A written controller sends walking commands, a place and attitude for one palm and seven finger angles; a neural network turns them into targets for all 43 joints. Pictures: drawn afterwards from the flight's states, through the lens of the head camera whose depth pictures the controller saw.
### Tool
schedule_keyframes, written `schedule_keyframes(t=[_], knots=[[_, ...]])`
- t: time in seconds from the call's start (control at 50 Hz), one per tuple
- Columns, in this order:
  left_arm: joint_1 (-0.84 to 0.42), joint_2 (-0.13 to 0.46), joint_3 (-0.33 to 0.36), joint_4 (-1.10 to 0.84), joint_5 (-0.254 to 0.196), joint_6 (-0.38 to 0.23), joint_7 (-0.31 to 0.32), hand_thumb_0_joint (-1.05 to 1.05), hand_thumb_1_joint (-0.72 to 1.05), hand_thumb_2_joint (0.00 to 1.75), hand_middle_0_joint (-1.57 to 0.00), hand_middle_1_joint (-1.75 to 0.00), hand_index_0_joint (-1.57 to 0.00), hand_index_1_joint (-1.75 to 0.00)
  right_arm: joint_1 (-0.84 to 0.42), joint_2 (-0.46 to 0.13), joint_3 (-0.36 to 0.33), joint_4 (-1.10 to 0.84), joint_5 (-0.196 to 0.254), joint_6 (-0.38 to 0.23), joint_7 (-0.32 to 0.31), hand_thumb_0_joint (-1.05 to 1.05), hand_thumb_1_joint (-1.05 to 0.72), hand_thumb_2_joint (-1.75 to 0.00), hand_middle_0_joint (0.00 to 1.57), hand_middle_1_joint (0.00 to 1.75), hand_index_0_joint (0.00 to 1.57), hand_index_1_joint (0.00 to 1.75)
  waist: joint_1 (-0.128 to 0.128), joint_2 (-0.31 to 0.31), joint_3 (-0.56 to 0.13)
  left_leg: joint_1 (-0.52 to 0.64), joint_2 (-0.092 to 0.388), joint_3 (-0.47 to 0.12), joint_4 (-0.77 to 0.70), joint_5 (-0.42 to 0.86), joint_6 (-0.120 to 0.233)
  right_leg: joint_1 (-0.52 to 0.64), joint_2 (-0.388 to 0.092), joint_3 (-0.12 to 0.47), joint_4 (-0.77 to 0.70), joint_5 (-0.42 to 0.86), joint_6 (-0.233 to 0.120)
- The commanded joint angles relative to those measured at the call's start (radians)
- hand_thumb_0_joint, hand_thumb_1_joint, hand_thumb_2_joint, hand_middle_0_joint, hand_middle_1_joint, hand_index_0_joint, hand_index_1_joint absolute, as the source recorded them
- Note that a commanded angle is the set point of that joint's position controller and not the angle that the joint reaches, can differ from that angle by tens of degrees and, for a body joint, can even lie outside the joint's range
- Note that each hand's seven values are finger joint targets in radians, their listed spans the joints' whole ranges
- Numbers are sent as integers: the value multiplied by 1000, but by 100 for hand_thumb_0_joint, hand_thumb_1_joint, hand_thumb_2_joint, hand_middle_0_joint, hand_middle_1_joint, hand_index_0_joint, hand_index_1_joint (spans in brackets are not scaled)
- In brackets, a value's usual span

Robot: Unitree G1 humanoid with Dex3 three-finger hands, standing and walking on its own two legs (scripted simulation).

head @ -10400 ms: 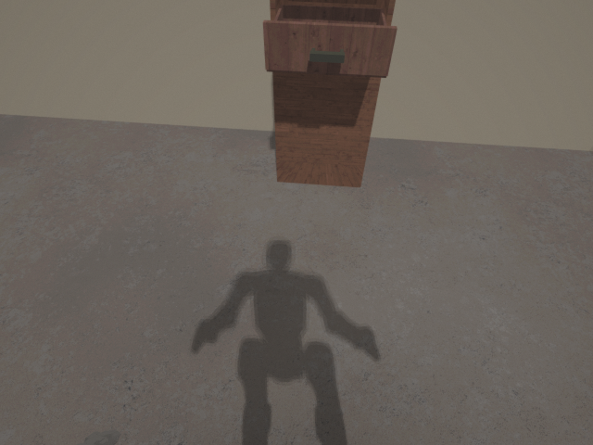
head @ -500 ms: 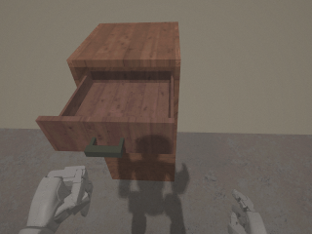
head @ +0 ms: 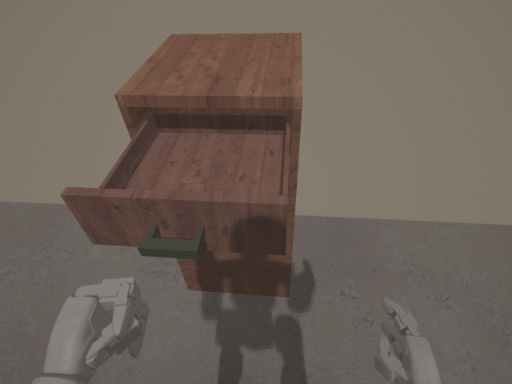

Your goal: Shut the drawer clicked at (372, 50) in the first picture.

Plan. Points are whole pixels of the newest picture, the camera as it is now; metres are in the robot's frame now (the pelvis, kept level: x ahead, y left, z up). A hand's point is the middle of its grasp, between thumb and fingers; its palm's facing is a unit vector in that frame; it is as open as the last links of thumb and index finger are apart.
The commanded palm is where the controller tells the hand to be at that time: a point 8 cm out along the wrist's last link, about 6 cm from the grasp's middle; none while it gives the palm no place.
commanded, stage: bring the fist close to the handle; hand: left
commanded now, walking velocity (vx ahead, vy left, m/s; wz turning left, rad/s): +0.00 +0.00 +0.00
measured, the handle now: (173, 239) +0.34 +0.19 +0.05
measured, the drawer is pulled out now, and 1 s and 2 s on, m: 0.30 0.30 0.27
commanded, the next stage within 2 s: push the drawer shut in 1.14 s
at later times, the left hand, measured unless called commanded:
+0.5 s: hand (166, 305) +0.21 +0.15 +0.08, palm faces +0.00 -1.00 -0.04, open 3.3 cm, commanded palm +0.18 +0.20 +0.08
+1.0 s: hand (178, 299) +0.23 +0.15 +0.05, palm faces +0.00 -1.00 -0.05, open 3.3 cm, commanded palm +0.20 +0.21 +0.05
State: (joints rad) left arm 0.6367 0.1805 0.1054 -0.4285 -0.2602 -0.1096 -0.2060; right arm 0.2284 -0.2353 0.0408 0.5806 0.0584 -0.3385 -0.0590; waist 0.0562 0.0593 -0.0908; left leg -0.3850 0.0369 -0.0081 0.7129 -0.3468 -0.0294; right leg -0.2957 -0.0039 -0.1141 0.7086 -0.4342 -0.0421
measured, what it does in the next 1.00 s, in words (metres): stands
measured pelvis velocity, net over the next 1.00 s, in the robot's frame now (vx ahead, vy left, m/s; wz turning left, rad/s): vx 0.00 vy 0.01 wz -0.02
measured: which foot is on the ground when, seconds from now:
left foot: down 0.00-1.00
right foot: down 0.00-1.00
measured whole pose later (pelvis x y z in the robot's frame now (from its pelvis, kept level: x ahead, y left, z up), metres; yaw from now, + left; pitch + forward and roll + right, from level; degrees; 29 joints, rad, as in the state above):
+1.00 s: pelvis +0.00 +0.01 -0.02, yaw -1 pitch +9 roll +0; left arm 0.40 0.16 0.03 -0.14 -0.18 -0.29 -0.08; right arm 0.25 -0.24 0.02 0.52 0.02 -0.15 -0.02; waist -0.01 0.05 -0.10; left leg -0.64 0.04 0.01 0.90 -0.42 -0.02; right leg -0.56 -0.02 -0.09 0.91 -0.51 -0.03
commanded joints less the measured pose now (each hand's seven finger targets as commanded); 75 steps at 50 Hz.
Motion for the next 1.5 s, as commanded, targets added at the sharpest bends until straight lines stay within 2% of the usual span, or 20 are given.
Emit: schedule_keyframes(t=[0.0, 0.06, 0.14, 0.28, 0.36, 0.48, 0.54, 0.68, 0.7, 0.76, 0.82, 0.9, 0.98, 1.04, 1.1, 1.2, 1.28, 1.44, 1.46, 1.48], knots=[[-82, 99, 52, -200, 2, -102, 3, 0, 90, 90, -140, -160, -140, -160, -103, -90, -45, -163, -9, -53, -5, 0, -90, -90, 20, 30, 20, 30, -30, -66, -11, 65, -44, 10, -49, 178, 62, -78, -17, 93, -152, 313, 58], [-121, 81, 32, -187, 1, -121, 13, 0, 90, 90, -140, -160, -140, -160, -101, -95, -47, -163, -12, -49, 1, 0, -90, -90, 20, 30, 20, 30, -37, -38, -22, 61, -44, 8, -43, 171, 61, -91, -14, 78, -132, 295, 52], [-124, 51, -2, -150, 13, -130, 32, 0, 90, 90, -140, -160, -140, -160, -97, -97, -52, -169, -17, -32, 8, 0, -90, -90, 20, 30, 20, 30, -42, -66, -33, 44, -42, 5, -41, 165, 61, -108, -8, 61, -110, 275, 50], [-196, 67, -6, -79, 46, -146, 82, 0, 90, 90, -140, -160, -140, -160, -90, -104, -55, -177, -25, 2, 10, 0, -90, -90, 20, 30, 20, 30, -51, -77, -29, -4, -39, -2, -32, 107, 58, -156, -3, 61, -90, 172, 43], [-200, 36, -40, -90, 57, -173, 105, 0, 90, 90, -140, -160, -140, -160, -72, -102, -57, -197, -29, 10, 19, 0, -90, -90, 20, 30, 20, 30, -51, -56, -101, 7, -36, 1, -14, 146, 55, -158, 0, 45, -41, 221, 39], [-203, 51, -20, 5, 77, -196, 138, 0, 90, 90, -140, -160, -140, -160, -62, -112, -63, -189, -34, 42, 27, 0, -90, -90, 20, 30, 20, 30, -56, -92, -86, -49, -34, 0, 13, 135, 53, -191, 5, 47, -17, 210, 37], [-252, 16, -71, 2, 81, -203, 134, 0, 90, 90, -140, -160, -140, -160, -56, -113, -61, -206, -37, 54, 33, 0, -90, -90, 20, 30, 20, 30, -69, -68, -107, -56, -37, 4, 31, 133, 52, -212, 3, 49, 6, 220, 38], [-302, 68, -8, 48, 87, -253, 151, 0, 90, 90, -140, -160, -140, -160, -39, -116, -68, -193, -44, 88, 33, 0, -90, -90, 20, 30, 20, 30, -73, -93, -156, -91, -36, 7, 78, 162, 52, -216, 4, 64, 39, 266, 36], [-292, 34, -38, 53, 86, -260, 146, 0, 90, 90, -140, -160, -140, -160, -40, -112, -67, -201, -45, 93, 35, 0, -90, -90, 20, 30, 20, 30, -70, -72, -165, -93, -39, 11, 84, 167, 52, -222, 5, 62, 50, 275, 35], [-316, 40, -39, 35, 75, -277, 136, 0, 90, 90, -140, -160, -140, -160, -38, -111, -69, -209, -42, 99, 38, 0, -90, -90, 20, 30, 20, 30, -72, -46, -205, -87, -38, 12, 94, 186, 50, -212, 2, 64, 63, 301, 34], [-311, 46, -47, 36, 80, -269, 135, 0, 90, 90, -140, -160, -140, -160, -33, -112, -69, -213, -37, 109, 38, 0, -90, -90, 20, 30, 20, 30, -78, -24, -193, -85, -35, 12, 96, 187, 53, -221, 3, 66, 56, 305, 34], [-279, 47, -34, 85, 73, -243, 129, 0, 90, 90, -140, -160, -140, -160, -33, -115, -70, -214, -36, 127, 33, 0, -90, -90, 20, 30, 20, 30, -80, -99, -166, -109, -35, 11, 96, 176, 55, -210, 2, 73, 44, 320, 42], [-301, 83, 10, 100, 64, -234, 129, 0, 90, 90, -140, -160, -140, -160, -43, -118, -69, -215, -33, 140, 27, 0, -90, -90, 20, 30, 20, 30, -80, -119, -135, -135, -37, 12, 95, 146, 54, -207, -2, 87, 25, 288, 45], [-288, 55, -16, 51, 60, -247, 125, 0, 90, 90, -140, -160, -140, -160, -42, -109, -68, -229, -32, 139, 30, 0, -90, -90, 20, 30, 20, 30, -70, -58, -185, -99, -39, 19, 90, 179, 54, -191, -2, 79, 40, 327, 42], [-307, 49, -34, 35, 67, -262, 135, 0, 90, 90, -140, -160, -140, -160, -37, -108, -66, -222, -34, 137, 30, 0, -90, -90, 20, 30, 20, 30, -80, -37, -173, -91, -37, 13, 93, 178, 55, -210, 1, 75, 43, 314, 39], [-250, 35, -52, 74, 76, -261, 134, 0, 90, 90, -140, -160, -140, -160, -32, -113, -71, -225, -35, 140, 33, 0, -90, -90, 20, 30, 20, 30, -81, -87, -161, -107, -37, 13, 99, 172, 56, -216, 0, 79, 42, 321, 44], [-365, 83, -19, 103, 87, -247, 145, 0, 90, 90, -140, -160, -140, -160, -40, -123, -67, -214, -35, 151, 27, 0, -90, -90, 20, 30, 20, 30, -99, -105, -113, -141, -38, 9, 103, 112, 58, -249, -2, 93, 24, 238, 46], [-508, 89, 17, 159, 66, -255, 151, 0, 90, 90, -140, -160, -140, -160, -45, -115, -66, -192, -34, 152, 23, 0, -90, -90, 20, 30, 20, 30, -80, -58, -222, -95, -39, 16, 95, 152, 54, -191, -4, 100, 29, 285, 41], [-542, 65, -17, 163, 66, -252, 144, 0, 90, 90, -140, -160, -140, -160, -51, -114, -62, -193, -33, 152, 25, 0, -90, -90, 20, 30, 20, 30, -89, -41, -220, -87, -41, 18, 93, 159, 54, -191, -6, 99, 27, 303, 42], [-542, 85, 5, 205, 67, -242, 146, 0, 90, 90, -140, -160, -140, -160, -43, -120, -63, -183, -35, 156, 24, 0, -90, -90, 20, 30, 20, 30, -92, -84, -209, -101, -39, 15, 94, 161, 57, -184, -6, 103, 19, 312, 46]])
